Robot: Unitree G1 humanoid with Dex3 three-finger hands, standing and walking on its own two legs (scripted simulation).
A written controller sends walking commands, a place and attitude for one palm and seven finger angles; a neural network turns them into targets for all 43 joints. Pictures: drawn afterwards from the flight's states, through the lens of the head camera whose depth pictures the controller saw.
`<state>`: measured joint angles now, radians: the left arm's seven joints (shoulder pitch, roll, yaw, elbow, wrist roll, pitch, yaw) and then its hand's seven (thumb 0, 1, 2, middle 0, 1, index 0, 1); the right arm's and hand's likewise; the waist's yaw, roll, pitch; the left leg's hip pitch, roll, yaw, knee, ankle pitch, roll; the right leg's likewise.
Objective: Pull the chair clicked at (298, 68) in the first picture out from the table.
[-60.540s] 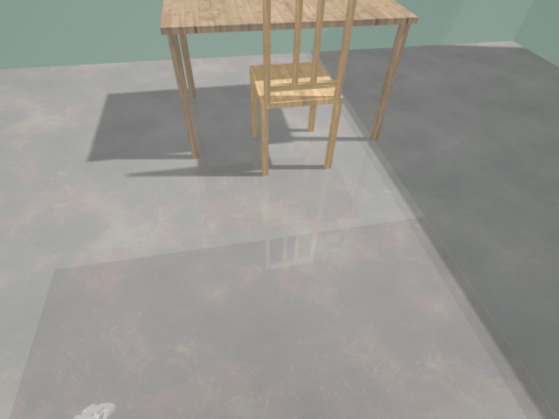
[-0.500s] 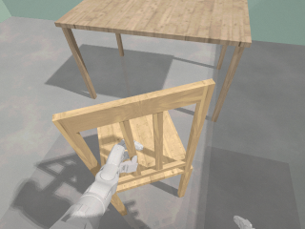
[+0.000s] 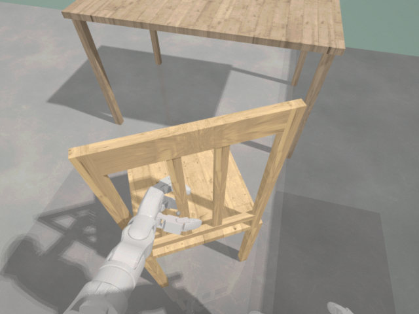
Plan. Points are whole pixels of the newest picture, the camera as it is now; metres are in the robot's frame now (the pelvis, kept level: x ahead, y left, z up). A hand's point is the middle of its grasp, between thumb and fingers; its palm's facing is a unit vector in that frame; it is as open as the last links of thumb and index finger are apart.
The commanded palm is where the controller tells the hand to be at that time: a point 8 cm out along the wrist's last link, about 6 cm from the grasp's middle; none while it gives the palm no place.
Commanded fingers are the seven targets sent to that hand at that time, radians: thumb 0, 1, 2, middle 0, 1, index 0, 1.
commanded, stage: open the thumb and straighten the fingers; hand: left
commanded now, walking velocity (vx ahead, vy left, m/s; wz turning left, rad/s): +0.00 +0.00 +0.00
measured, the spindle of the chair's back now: (181, 203) +0.36 +0.06 -0.05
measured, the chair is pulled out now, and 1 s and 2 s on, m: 0.56 0.56 0.56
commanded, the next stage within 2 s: draw the fingers out of the gap in 0.44 s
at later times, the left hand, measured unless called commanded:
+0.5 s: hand (172, 216) +0.33 +0.08 -0.05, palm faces -0.23 -0.96 -0.17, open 17.2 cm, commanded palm +0.32 +0.12 -0.03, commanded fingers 0.00 -0.55 0.20 0.00 0.00 0.00 0.00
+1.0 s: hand (161, 260) +0.24 +0.09 -0.05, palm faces -0.19 -0.97 -0.17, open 17.5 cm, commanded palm +0.23 +0.14 -0.03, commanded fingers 0.00 -0.55 0.20 0.00 0.00 0.00 0.00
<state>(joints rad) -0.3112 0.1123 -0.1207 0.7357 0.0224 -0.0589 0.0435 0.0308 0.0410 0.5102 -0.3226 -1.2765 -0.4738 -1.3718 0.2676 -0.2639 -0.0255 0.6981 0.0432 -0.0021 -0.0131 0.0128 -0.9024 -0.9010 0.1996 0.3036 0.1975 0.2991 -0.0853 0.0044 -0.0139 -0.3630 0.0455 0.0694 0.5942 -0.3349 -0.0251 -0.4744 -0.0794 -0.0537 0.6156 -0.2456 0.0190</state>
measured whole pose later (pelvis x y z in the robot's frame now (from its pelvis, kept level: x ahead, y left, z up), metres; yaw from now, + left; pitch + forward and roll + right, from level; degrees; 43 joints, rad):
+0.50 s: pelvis +0.01 +0.00 -0.01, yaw +1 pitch +9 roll +1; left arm -0.26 0.12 -0.13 0.62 0.00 0.03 0.00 -0.01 -0.53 0.21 -0.04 -0.11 -0.04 -0.12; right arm 0.27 -0.25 -0.01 0.63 0.04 -0.02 -0.03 0.01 -0.90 -0.90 0.20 0.30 0.20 0.30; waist -0.06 0.03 -0.05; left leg -0.47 0.04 0.05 0.72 -0.40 -0.02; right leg -0.57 -0.09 -0.06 0.74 -0.32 0.02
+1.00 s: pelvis +0.01 -0.01 -0.02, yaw +2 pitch +8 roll +1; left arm 0.20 0.17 -0.19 0.14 0.02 0.09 -0.02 -0.01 -0.54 0.21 -0.01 0.00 0.00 0.00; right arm 0.23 -0.25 0.01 0.52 0.04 -0.07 -0.06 0.02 -0.90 -0.90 0.20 0.30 0.20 0.30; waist -0.04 0.03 -0.07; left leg -0.47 0.05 0.02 0.78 -0.44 -0.03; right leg -0.56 -0.10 -0.09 0.80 -0.37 0.01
